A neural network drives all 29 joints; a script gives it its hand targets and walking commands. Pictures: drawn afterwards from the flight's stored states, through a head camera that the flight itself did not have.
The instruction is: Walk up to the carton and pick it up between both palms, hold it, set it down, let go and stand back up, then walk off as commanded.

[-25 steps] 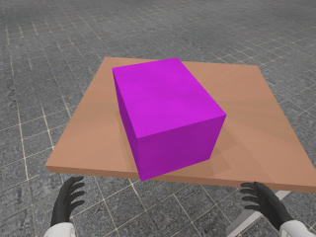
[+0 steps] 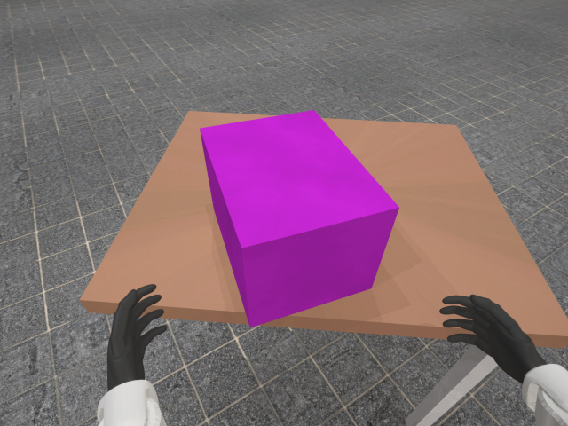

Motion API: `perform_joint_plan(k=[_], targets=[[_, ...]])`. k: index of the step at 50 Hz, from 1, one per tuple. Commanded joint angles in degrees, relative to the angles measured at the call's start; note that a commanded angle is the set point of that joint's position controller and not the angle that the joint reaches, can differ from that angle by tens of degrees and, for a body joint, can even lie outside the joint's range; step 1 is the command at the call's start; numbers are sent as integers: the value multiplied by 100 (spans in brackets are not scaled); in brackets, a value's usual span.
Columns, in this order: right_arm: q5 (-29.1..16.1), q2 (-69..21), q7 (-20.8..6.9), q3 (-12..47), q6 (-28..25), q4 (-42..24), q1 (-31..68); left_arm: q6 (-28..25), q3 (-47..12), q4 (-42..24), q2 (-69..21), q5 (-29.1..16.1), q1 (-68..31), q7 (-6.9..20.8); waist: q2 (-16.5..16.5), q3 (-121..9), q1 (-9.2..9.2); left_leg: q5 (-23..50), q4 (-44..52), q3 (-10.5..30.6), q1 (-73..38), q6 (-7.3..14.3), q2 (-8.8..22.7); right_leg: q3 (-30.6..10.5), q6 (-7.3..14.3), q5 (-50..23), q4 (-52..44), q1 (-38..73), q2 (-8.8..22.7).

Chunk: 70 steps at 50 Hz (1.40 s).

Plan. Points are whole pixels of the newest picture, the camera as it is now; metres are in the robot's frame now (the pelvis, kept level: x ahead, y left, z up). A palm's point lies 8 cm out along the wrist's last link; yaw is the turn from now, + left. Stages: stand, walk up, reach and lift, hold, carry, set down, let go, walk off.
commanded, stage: reach and lift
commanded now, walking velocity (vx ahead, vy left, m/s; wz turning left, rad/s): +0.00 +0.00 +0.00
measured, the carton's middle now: (285, 208) +0.46 +0.01 +0.06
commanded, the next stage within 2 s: none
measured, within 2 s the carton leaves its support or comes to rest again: neither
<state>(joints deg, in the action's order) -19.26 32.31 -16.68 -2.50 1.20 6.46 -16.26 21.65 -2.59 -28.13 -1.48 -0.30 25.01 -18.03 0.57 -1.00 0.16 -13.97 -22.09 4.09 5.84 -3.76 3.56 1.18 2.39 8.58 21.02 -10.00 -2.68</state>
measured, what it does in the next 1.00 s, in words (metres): stands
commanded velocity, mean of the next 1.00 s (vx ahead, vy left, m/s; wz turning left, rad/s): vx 0.00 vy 0.00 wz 0.00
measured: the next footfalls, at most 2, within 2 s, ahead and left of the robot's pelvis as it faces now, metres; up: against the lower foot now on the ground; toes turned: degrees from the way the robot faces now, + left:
none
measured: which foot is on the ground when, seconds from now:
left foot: down 0.00-1.00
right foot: down 0.00-1.00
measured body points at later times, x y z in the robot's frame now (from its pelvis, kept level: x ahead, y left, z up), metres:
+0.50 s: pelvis +0.00 +0.00 +0.00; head +0.00 +0.01 +0.45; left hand +0.25 +0.19 +0.12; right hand +0.30 -0.26 +0.11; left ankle -0.02 +0.16 -0.74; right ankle +0.03 -0.09 -0.74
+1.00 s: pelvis -0.01 +0.00 +0.00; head -0.02 +0.02 +0.45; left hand +0.30 +0.21 +0.16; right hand +0.40 -0.24 +0.18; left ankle -0.02 +0.16 -0.74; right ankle +0.03 -0.09 -0.74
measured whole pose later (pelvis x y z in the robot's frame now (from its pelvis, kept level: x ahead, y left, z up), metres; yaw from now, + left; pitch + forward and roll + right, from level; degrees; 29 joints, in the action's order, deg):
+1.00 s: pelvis -0.01 +0.00 +0.00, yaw +0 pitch -2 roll -1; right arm -22.7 33.6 -10.9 -2.5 20.3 31.0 33.9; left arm 50.7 4.5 -16.6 3.0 -0.8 -18.6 -18.7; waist 0.6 0.4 4.1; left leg -13.0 -21.5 4.1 6.3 -3.8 3.6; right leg 1.1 2.4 6.7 18.6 -9.5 -2.7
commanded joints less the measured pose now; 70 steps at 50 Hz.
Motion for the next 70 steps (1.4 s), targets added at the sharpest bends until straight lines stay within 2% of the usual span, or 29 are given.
perform_joint_plan(k=[1, 4, 9, 13, 16, 18, 20, 23, 28, 34, 40, 48, 54, 59, 65, 70], targets=[[-819, 1758, 169, -1155, -39, -1146, 1646, 93, -296, -1331, -68, -343, -1892, -128, 759, -240, 62, -325, 740, -381, 334, 214, -242, -765, 99, 1125, -674, 61, 291], [-847, 1816, 253, -1100, 151, -1052, 1836, 406, -142, -1291, 1, -308, -2064, -129, 751, -337, 63, 24, 745, -390, 116, 197, -235, -730, 95, 719, -650, 211, 252], [-922, 1950, 454, -927, 400, -1074, 2020, 918, 162, -1486, 136, -219, -2112, -87, 671, -683, 24, 1164, 602, -454, -334, 161, -278, -593, 103, -632, -500, 697, 89], [-1015, 1987, 610, -792, 495, -1262, 2349, 1134, 380, -1863, 323, -205, -2322, -57, 604, -1074, 23, 1997, 433, -488, -477, 120, -338, -500, 105, -1828, -293, 1074, -47], [-1074, 2033, 684, -797, 545, -1361, 2724, 1208, 508, -2105, 469, -243, -2628, -81, 510, -1303, 50, 2211, 384, -511, -468, 86, -359, -492, 106, -2177, -221, 1192, -81], [-1106, 2013, 705, -779, 599, -1322, 2974, 1264, 559, -2149, 533, -298, -2832, -98, 456, -1366, 67, 2231, 379, -513, -434, 77, -357, -507, 110, -2165, -231, 1197, -78], [-1098, 2016, 705, -772, 680, -1191, 3320, 1345, 612, -2027, 573, -347, -3157, -116, 388, -1368, 88, 2075, 409, -515, -387, 82, -339, -520, 140, -1859, -289, 1106, -76], [-1058, 1958, 701, -706, 870, -808, 3768, 1567, 671, -1601, 583, -416, -3551, -120, 363, -1191, 113, 1642, 516, -504, -217, 101, -295, -562, 166, -1287, -409, 991, -44], [-977, 1870, 631, -507, 1271, 204, 4662, 2107, 865, -541, 539, -392, -4365, -66, 347, -865, 208, 803, 698, -458, 126, 167, -218, -635, 190, -239, -601, 780, 31], [-870, 1722, 603, -265, 1442, 411, 6011, 2449, 1069, -18, 729, -489, -5558, -98, 528, -1277, 428, 342, 723, -466, 531, 241, -242, -751, 57, 344, -644, 909, 126], [-816, 1801, 617, -234, 1577, 912, 6753, 2512, 1179, 128, 917, -572, -6433, -160, 471, -1694, 442, 538, 654, -532, 756, 198, -273, -710, -13, -14, -493, 1098, 121], [-860, 1896, 561, 53, 1757, 2025, 7241, 2761, 1177, 627, 855, -505, -6623, -12, 160, -1855, 304, 1209, 586, -521, 610, 80, -276, -445, 49, -1100, -357, 1318, -67], [-959, 1975, 571, 120, 1658, 1925, 7891, 2747, 1185, 399, 951, -498, -6985, 43, 6, -2300, 396, 1876, 402, -541, 457, -11, -321, -317, 50, -1767, -246, 1467, -169], [-1007, 2008, 568, 106, 1639, 1928, 8412, 2719, 1225, 491, 1061, -555, -7418, -4, -19, -2475, 549, 1831, 371, -577, 570, -7, -314, -312, 60, -1679, -218, 1455, -183], [-953, 1941, 497, 225, 1746, 2576, 8946, 2724, 1202, 1340, 1082, -650, -7926, -30, 50, -2229, 672, 1198, 488, -581, 967, 48, -298, -337, 65, -1094, -288, 1336, -148], [-846, 1894, 448, 301, 1807, 3161, 9391, 2673, 1220, 1863, 1123, -697, -8459, -37, 82, -2203, 724, 1012, 556, -586, 1167, 66, -300, -341, 41, -985, -298, 1357, -129]])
